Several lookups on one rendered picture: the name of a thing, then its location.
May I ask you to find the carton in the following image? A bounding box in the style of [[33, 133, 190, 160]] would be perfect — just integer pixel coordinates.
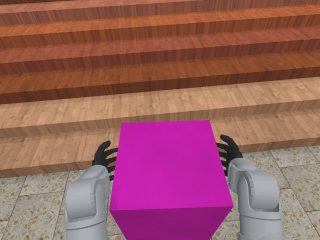
[[109, 120, 234, 240]]

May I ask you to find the right robot hand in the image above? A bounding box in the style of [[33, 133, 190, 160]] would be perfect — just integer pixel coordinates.
[[216, 134, 243, 177]]

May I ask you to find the robot right forearm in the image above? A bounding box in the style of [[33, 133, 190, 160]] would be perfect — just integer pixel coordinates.
[[227, 158, 285, 240]]

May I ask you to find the left robot hand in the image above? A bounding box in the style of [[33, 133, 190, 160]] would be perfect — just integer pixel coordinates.
[[92, 140, 118, 181]]

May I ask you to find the robot left forearm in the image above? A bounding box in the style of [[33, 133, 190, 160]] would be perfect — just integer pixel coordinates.
[[64, 165, 112, 240]]

